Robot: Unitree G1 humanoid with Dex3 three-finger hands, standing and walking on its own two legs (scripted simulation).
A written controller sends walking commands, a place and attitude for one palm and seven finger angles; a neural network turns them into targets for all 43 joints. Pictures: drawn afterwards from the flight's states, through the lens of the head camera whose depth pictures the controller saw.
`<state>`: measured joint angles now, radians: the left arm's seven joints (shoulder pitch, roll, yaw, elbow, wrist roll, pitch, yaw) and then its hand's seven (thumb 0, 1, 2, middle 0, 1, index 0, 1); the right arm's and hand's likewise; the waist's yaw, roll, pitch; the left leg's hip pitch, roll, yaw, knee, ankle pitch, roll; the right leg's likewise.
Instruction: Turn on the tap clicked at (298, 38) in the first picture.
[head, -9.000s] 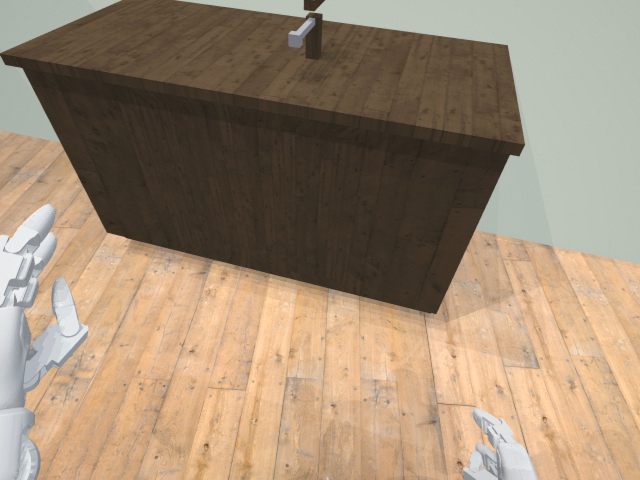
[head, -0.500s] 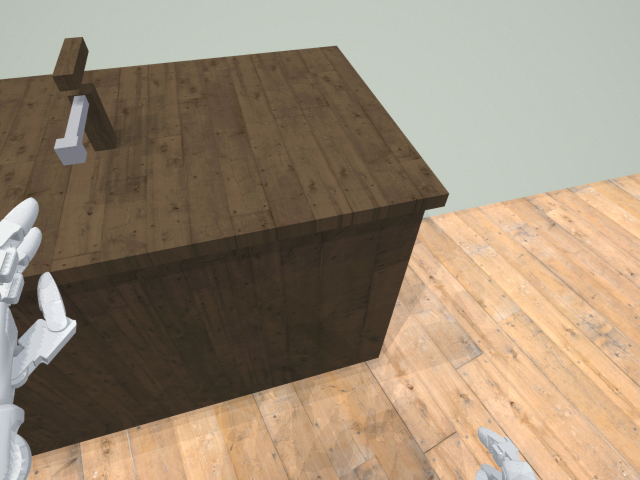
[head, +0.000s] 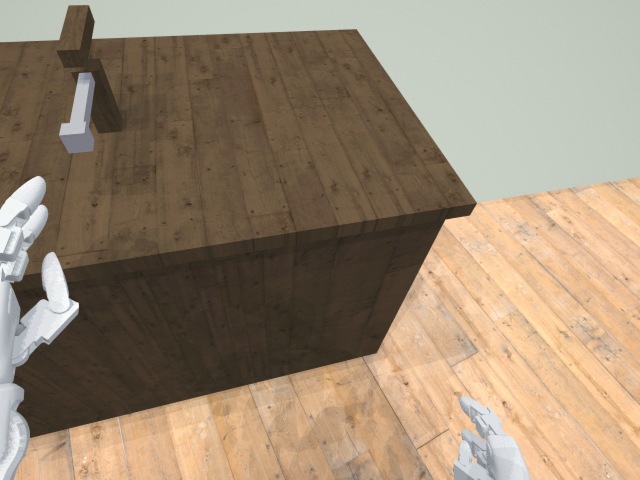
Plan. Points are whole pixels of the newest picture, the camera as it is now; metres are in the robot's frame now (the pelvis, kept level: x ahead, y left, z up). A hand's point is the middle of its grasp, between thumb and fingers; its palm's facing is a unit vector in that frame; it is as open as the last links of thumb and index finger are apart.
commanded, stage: shuffle to correct the standing spot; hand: left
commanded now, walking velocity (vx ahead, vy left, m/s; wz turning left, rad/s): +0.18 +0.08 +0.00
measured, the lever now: (77, 137) +0.45 +0.37 +0.14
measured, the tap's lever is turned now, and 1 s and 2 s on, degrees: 0 0 0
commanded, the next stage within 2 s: come to a stop and stand still in 1.16 s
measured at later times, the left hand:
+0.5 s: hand (77, 254) +0.27 +0.27 +0.16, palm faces +0.44 -0.83 -0.35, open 7.4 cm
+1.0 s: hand (60, 234) +0.29 +0.30 +0.16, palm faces +0.45 -0.82 -0.36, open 7.4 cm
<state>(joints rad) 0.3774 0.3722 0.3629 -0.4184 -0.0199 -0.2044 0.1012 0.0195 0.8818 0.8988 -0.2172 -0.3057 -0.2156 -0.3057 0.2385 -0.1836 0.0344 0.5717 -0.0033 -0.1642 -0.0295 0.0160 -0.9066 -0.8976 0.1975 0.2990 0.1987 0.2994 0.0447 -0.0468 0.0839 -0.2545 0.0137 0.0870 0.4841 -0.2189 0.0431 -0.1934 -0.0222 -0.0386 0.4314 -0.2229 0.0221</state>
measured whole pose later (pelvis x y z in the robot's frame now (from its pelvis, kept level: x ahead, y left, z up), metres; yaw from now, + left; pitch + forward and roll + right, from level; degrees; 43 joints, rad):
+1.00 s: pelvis +0.07 +0.05 -0.03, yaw +0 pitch -4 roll +0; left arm 0.38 0.37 0.40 -0.49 -0.03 -0.24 0.14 0.02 0.89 0.90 -0.21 -0.30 -0.21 -0.30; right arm 0.21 -0.22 -0.04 0.60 0.01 -0.09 -0.04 0.02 -0.91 -0.90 0.20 0.30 0.20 0.30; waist 0.02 -0.03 0.11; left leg -0.38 0.04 0.08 0.72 -0.26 0.03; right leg -0.28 -0.08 0.00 0.93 -0.51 0.01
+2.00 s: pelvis +0.11 +0.09 +0.00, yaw +0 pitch -2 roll -1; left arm 0.34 0.36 0.37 -0.44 -0.04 -0.15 0.08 0.02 0.90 0.90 -0.20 -0.30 -0.20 -0.30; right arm 0.17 -0.24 -0.02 0.54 0.03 -0.11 0.00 0.02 -0.91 -0.90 0.20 0.30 0.20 0.30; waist 0.01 0.03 0.11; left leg -0.30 0.05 0.10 0.51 -0.18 0.02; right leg -0.20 0.02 0.01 0.48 -0.25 0.01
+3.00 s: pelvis +0.14 +0.12 +0.00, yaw +3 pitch -1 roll -2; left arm 0.43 0.37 0.34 -0.47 -0.03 -0.17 0.11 0.02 0.89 0.90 -0.21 -0.30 -0.21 -0.30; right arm 0.20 -0.20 0.01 0.57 0.03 -0.09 -0.04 0.02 -0.91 -0.90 0.20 0.30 0.20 0.30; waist 0.02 0.00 0.07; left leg -0.26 0.01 0.07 0.47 -0.19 0.06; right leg -0.11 -0.02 -0.02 0.38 -0.24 0.04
